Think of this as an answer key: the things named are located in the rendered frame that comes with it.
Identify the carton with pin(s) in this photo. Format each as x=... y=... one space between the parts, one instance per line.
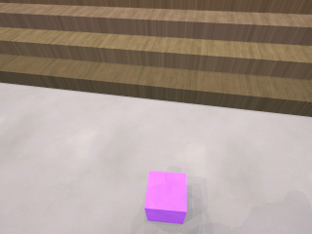
x=166 y=197

